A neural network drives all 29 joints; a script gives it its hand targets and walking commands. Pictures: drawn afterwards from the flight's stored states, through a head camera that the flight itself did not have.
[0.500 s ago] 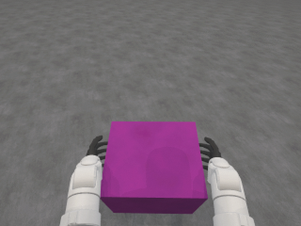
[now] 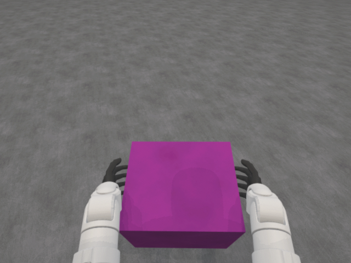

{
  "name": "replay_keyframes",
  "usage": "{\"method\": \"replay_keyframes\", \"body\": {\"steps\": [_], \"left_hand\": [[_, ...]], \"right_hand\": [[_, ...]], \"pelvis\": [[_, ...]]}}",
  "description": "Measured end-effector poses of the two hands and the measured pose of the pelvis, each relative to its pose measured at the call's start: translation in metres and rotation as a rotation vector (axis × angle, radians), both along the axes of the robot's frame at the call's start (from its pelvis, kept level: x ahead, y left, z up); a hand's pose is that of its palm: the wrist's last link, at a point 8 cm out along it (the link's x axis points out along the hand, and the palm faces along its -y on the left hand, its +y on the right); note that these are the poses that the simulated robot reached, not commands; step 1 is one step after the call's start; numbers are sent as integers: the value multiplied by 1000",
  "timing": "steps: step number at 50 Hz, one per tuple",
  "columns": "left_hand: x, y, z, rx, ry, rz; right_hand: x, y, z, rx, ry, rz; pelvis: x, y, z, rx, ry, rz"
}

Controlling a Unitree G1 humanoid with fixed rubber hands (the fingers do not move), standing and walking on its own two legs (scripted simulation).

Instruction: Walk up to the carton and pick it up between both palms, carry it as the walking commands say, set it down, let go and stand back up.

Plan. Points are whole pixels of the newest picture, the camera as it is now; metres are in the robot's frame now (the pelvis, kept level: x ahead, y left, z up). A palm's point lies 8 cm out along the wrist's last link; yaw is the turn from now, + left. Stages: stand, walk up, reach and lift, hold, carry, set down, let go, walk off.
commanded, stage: hold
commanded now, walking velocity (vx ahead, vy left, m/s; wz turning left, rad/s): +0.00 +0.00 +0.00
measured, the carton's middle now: (180, 196) +0.30 +0.00 -0.04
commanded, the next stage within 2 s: carry in 0.22 s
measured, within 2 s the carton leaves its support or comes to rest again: neither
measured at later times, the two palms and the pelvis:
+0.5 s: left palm (110, 182) +0.28 +0.17 +0.05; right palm (254, 186) +0.27 -0.17 +0.05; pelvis -0.03 -0.01 -0.03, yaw -3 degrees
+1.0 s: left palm (157, 177) +0.28 +0.06 +0.07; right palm (313, 222) +0.19 -0.26 +0.06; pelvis -0.12 -0.01 -0.04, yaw -15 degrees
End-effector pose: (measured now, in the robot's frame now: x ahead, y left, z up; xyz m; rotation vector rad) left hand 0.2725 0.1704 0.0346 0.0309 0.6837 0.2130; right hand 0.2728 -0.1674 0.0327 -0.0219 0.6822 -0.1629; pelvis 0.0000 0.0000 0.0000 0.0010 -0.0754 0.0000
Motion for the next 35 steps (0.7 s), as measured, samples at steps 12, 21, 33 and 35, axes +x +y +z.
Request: {"method": "replay_keyframes", "body": {"steps": [12,21,33,35], "left_hand": [[6,7,-2,3,7,8],[5,7,7,-14,-57,24],[24,-35,49,44,16,-95],[28,-40,54,45,20,-125]], "right_hand": [[10,9,3,-30,6,-8],[9,10,8,-19,-62,-18],[-7,-27,42,-87,44,-89],[-12,-30,51,-111,59,-119]], "pelvis": [[1,-2,-1,-1,8,7],[-14,-1,-24,3,91,-18],[-62,-2,-32,40,113,-61],[-72,2,-33,58,112,-80]]}}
